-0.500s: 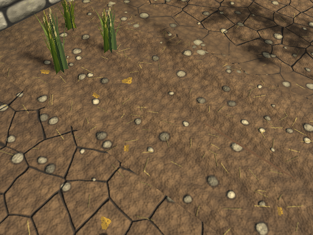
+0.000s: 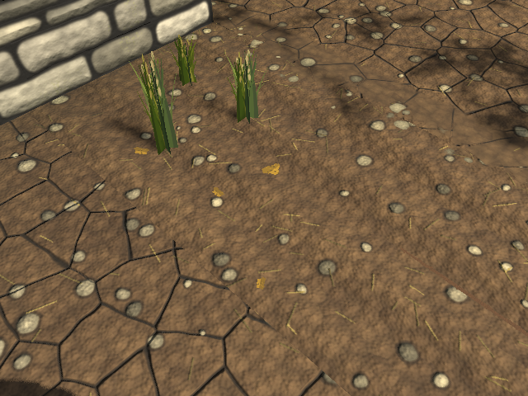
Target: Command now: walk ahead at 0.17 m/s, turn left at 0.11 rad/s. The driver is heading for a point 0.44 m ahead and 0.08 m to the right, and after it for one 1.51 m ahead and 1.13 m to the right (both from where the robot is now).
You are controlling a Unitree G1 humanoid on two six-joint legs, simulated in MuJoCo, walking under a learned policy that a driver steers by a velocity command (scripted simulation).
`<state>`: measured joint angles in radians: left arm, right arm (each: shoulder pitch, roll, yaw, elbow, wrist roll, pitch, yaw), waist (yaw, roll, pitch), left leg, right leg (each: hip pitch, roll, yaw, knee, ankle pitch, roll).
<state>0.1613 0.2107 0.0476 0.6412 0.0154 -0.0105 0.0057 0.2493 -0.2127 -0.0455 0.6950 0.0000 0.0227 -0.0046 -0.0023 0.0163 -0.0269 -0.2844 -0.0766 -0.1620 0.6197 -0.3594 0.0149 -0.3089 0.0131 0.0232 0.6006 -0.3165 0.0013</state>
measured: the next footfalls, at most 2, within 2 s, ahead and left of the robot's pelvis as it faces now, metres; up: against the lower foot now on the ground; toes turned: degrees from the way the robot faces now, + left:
right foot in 0.50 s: +0.29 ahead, -0.10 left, +0.00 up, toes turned +1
left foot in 0.82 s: +0.25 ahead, +0.13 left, +0.00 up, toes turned +0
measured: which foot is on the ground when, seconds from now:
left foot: down 0.00-0.50, up 0.52-0.80, down 0.82-1.00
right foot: down 0.00-0.16, up 0.18-0.48, down 0.50-1.00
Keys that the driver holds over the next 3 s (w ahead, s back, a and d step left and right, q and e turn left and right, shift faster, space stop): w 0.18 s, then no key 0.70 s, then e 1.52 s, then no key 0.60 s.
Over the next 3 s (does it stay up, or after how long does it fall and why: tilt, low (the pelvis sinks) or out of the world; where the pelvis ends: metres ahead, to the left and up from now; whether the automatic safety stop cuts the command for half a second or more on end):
stays up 0.27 -0.04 0.01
